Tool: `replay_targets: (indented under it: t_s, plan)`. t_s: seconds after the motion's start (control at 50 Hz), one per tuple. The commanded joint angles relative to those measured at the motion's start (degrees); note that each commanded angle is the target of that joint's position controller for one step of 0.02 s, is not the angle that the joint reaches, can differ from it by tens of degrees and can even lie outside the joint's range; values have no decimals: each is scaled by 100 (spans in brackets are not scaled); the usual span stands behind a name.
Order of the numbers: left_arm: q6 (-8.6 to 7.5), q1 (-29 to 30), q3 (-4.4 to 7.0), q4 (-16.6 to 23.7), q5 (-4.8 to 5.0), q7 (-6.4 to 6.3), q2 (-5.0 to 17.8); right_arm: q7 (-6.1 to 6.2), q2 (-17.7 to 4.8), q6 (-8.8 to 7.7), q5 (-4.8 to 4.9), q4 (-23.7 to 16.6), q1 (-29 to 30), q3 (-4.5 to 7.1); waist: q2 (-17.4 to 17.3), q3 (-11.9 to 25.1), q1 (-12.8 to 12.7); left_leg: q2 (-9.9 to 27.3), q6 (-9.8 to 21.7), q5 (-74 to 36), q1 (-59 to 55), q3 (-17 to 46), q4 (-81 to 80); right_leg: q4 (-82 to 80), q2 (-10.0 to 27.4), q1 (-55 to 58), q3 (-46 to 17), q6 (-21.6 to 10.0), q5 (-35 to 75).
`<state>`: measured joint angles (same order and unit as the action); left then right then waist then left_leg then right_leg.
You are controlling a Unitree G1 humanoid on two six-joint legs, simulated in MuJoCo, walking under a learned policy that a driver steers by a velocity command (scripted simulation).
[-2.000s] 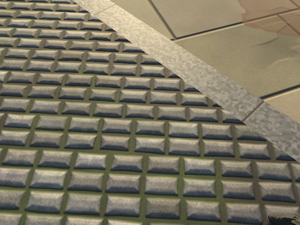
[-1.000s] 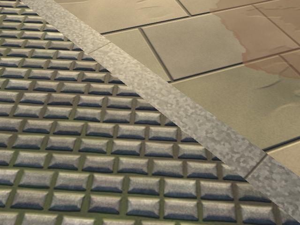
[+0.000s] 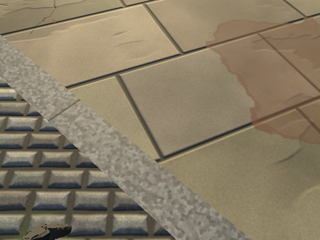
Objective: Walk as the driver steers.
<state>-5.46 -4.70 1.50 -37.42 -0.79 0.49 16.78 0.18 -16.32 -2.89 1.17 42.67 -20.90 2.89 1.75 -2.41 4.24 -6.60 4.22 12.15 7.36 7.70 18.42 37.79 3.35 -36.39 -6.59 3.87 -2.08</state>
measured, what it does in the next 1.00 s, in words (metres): walks ahead, turning left: right foot, then left foot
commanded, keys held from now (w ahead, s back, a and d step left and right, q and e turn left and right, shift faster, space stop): w+q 0.20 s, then q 0.32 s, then w+q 0.12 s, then w+e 0.36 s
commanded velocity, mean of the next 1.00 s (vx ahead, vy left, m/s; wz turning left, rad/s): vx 0.35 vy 0.00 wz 0.36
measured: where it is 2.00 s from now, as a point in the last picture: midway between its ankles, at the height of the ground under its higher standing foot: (137, 126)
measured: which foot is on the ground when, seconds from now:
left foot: down 0.00-0.16, up 0.18-0.60, down 0.62-1.00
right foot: up 0.00-0.12, down 0.14-0.64, up 0.66-1.00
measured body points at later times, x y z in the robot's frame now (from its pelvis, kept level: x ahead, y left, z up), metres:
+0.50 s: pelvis +0.24 -0.04 +0.00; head +0.28 -0.02 +0.44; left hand +0.22 +0.27 -0.12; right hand +0.50 -0.23 -0.09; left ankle +0.32 +0.13 -0.70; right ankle +0.23 -0.15 -0.75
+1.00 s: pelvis +0.41 +0.05 +0.00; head +0.43 +0.06 +0.45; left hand +0.46 +0.35 -0.11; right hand +0.59 -0.19 -0.10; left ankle +0.32 +0.12 -0.75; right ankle +0.61 -0.06 -0.69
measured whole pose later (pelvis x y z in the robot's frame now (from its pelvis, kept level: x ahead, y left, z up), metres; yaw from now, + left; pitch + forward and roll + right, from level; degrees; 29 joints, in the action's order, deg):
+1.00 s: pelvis +0.41 +0.05 +0.00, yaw +20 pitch +1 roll +1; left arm -2.0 -10.1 3.0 -45.5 1.1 1.4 16.6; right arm -0.2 -15.6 -4.2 -0.6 41.6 -17.4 3.2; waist 2.2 0.0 2.3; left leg -2.2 2.0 12.3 2.2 -4.4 13.1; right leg 42.2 5.6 -36.5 -3.1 2.3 -1.6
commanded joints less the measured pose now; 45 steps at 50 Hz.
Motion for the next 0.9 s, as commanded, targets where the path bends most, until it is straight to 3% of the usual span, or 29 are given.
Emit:
replay_targets:
  t_s: [0.02, 0.1, 0.12, 0.14, 0.16, 0.18, 0.2, 0.22, 0.24, 0.26, 0.28, 0.3, 0.38, 0.48, 0.54, 0.58, 0.6, 0.62, 0.64, 0.66, 0.68, 0.7, 0.72, 0.74, 0.78, 0.9]
  plan:
    - [-117, 559, 109, 464, 77, 35, 395, 82, -1036, -18, 59, -280, -95, 298, -625, 202, -6, 1189, 729, -1043, 672, 1030, -377, -642, -427, 1063, 266, 14, 726]
    - [-183, 382, 263, 434, 129, 52, 678, 112, -991, 64, 52, -272, -60, 321, -852, 246, -249, 1431, 524, -883, 90, 1651, 262, -1076, -386, 1483, 93, -275, 12]
    - [-201, -20, 333, 332, 121, 27, 766, 102, -901, 80, 39, -303, 17, 297, -855, 398, -482, 1290, 411, -1095, 155, 1607, 618, -1301, -368, 2071, 184, -426, -34]
    - [-222, -639, 418, 249, 51, -14, 946, 73, -668, 70, -4, -371, 52, 211, -698, 934, -793, 1002, 241, -1091, 432, 1352, 1555, -1275, 32, 3158, -60, -685, -159]
    - [-190, -1518, 500, 174, 23, -66, 1272, 70, -285, 57, -145, -488, -123, 79, 169, 1810, -1026, 515, 20, 456, 1237, 747, 3223, -1179, 1086, 4656, -1172, -1014, -464]
    - [-99, -1746, 571, -55, 24, -11, 1542, 67, -194, 8, 96, -657, -851, 22, 2099, 2177, -629, 108, -218, 2297, 3164, 209, 4835, -1796, 2155, 5787, -3861, -1892, -2024]
    - [-81, -1457, 454, 92, 97, 14, 950, 91, -789, 19, 154, -453, -710, 139, 1084, 1513, -748, 569, -315, 1947, 3661, 367, 5432, -2075, 2008, 5241, -3804, -1735, -2938]
    - [-48, -1180, 369, 141, 70, -14, 663, 87, -1004, 62, 97, -533, -53, 216, 515, 797, -850, 703, -392, 1453, 3683, 210, 5529, -2060, 1757, 4524, -2702, -1519, -2067]
    - [-31, -888, 324, 149, 0, -8, 585, 103, -934, 103, 26, -583, 212, 230, 87, 428, -716, 850, -492, 1164, 3409, 89, 5421, -2071, 1517, 3830, -1895, -1454, -521]
    - [-23, -683, 286, 113, -19, -5, 443, 112, -886, 139, -62, -633, 359, 270, 4, 222, -596, 949, -535, 1057, 3245, 60, 5152, -2066, 1264, 3422, -1240, -1386, 777]
    - [-33, -604, 295, 63, -47, -9, 493, 89, -780, 186, -31, -668, 214, 272, 379, 251, -421, 1054, -605, 1051, 2927, -23, 5034, -2043, 1214, 3111, -812, -1408, 1697]
    - [-49, -545, 300, -1, -20, -1, 454, 78, -664, 240, -14, -652, 145, 253, 477, 273, -373, 1076, -670, 1064, 2788, -164, 4869, -2077, 1106, 2948, -450, -1447, 2287]
    - [45, -416, 417, -207, 54, -87, 782, 32, -376, 331, -34, -881, 527, 158, 409, 412, -386, 1130, -784, 278, 2794, -450, 3751, -2283, 1139, 2969, 335, -1602, 2841]
    - [208, -369, 446, -396, 144, -160, 937, -168, -410, 312, -45, -1084, 1110, 165, 304, 495, -559, 1023, -566, -869, 2135, -743, 2328, -2195, 1045, 3090, 1064, -1415, 2401]
    - [269, -446, 515, -493, 258, -136, 1130, -251, -560, 364, -42, -1291, 1358, 245, 320, 470, -573, 947, -335, -413, 2002, -850, 1893, -1816, 1254, 3372, 1080, -1314, 2190]
    - [303, -437, 568, -510, 335, -126, 1246, -237, -661, 439, -30, -1368, 1292, 315, 308, 507, -443, 806, -95, -15, 1674, -1011, 1590, -1366, 1337, 3433, 1134, -1210, 2129]
    - [319, -458, 562, -528, 355, -119, 1194, -201, -773, 457, -32, -1311, 986, 392, 166, 648, -250, 627, 80, -137, 1094, -1124, 1193, -760, 1187, 3306, 1332, -1083, 2104]
    - [318, -662, 499, -551, 269, -109, 987, -119, -1109, 464, 1, -1132, 297, 558, -254, 1019, -8, 614, 363, -421, -39, -814, 885, 372, 841, 2764, 1556, -851, 1528]
    - [270, -779, 332, -221, -2, -78, 575, -5, -1863, 429, 19, -1166, -72, 722, -1646, 1346, -117, 2047, 1305, -637, -1734, 1707, 717, 2381, 15, 533, 1759, -385, -1335]
    - [161, -589, 264, -134, 8, 1, 577, -52, -1595, 300, -23, -1275, -195, 589, -1673, 1988, 92, 2753, 2021, 872, -2290, 3650, -164, 3422, -537, -712, 593, -331, -3483]
    - [90, -388, 369, -185, 230, 103, 949, -84, -1072, 181, -35, -1198, -70, 411, -1040, 1478, 163, 2666, 1693, 1311, -1868, 2972, -331, 3573, -150, -1025, 277, -417, -3077]
    - [69, -366, 356, -229, 298, 149, 902, -88, -854, 113, -38, -1126, 114, 325, -806, 1058, 2, 2440, 1351, 1521, -1288, 2281, -323, 3252, 110, -910, 346, -499, -2598]
    - [80, -303, 347, -294, 220, 136, 833, -93, -753, 84, -38, -1102, 374, 273, -545, 716, -126, 2231, 1118, 1284, -724, 1826, -403, 2818, 289, -713, 384, -485, -2272]
    - [113, -297, 363, -345, 161, 111, 829, -81, -677, 51, -85, -1090, 609, 223, -632, 495, -247, 2060, 995, 878, -243, 1460, -557, 2458, 415, -392, 369, -448, -1941]
    - [173, -541, 330, -492, 160, 99, 692, -43, -788, -29, -197, -1057, 747, 239, -748, 450, -364, 1922, 1001, 287, 192, 976, -826, 2339, 391, 23, 475, -333, -1325]
    - [255, -207, 241, -430, 186, 40, 435, -13, -874, -218, -207, -632, 527, 283, -572, 166, -193, 1954, 818, -268, -54, -83, -1189, 998, 352, -222, 289, -120, -46]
